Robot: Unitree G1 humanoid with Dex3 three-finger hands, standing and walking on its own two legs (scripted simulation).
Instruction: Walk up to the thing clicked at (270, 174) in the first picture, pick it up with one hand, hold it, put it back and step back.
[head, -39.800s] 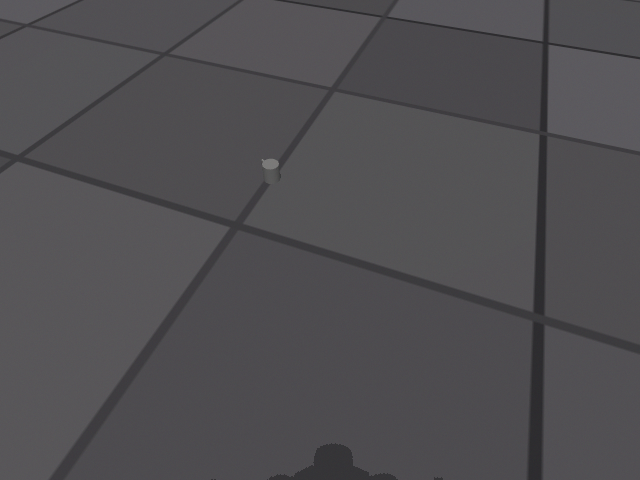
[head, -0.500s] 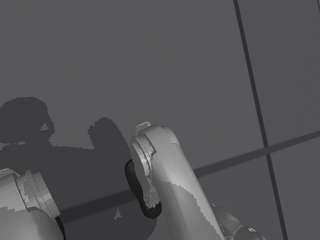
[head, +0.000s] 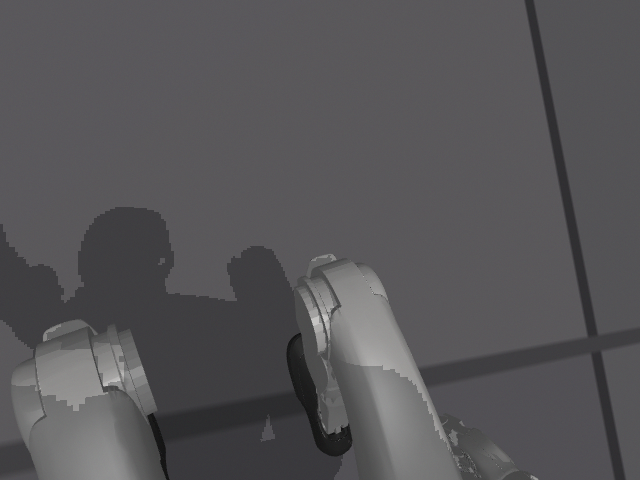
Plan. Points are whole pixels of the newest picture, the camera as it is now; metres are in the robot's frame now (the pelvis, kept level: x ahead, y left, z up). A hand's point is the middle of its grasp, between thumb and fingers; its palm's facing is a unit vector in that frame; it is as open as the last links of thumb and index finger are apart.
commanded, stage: settle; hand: left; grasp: from above
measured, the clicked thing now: out of the picture +0.48 +0.36 -0.22
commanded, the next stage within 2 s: lift in 0.42 s
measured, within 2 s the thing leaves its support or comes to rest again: neither
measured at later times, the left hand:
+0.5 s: hand out of the picture +0.45 +0.33 -0.12, palm faces -0.44 -0.10 -0.89, open 10.0 cm
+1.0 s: hand out of the picture +0.40 +0.34 -0.02, palm faces -0.46 -0.15 -0.88, open 9.9 cm
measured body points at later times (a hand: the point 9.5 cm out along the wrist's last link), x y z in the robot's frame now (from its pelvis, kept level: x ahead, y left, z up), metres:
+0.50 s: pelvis -0.02 -0.01 +0.02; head +0.21 +0.08 +0.40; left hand +0.47 +0.33 -0.07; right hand +0.06 -0.28 -0.07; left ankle +0.06 +0.13 -0.28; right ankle +0.11 -0.14 -0.27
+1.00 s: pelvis -0.02 -0.01 +0.09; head +0.19 +0.07 +0.48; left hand +0.42 +0.35 +0.03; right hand +0.09 -0.27 -0.03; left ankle +0.06 +0.13 -0.28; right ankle +0.11 -0.14 -0.28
